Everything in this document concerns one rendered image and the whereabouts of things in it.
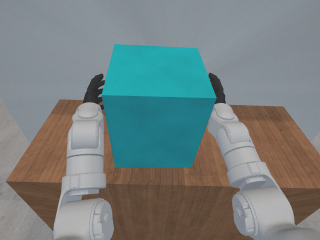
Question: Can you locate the right robot upper arm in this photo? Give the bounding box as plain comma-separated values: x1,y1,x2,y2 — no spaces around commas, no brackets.
232,186,320,240

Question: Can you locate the robot left forearm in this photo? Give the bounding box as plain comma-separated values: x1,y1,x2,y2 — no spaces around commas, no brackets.
53,102,106,239

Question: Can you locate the carton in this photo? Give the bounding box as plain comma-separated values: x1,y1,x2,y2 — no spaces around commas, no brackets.
101,44,217,168

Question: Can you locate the robot left hand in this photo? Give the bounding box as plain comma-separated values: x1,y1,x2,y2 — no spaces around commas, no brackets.
83,73,105,110

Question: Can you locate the robot right hand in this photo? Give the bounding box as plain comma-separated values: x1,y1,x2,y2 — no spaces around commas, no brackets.
208,73,226,104

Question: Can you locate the pedestal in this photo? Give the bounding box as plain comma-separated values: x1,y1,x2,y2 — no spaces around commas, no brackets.
6,99,320,240

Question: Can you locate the robot right forearm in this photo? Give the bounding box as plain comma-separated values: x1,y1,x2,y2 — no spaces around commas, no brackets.
207,103,295,222

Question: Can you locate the left robot upper arm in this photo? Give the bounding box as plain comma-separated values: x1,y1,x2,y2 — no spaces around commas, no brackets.
54,198,114,240

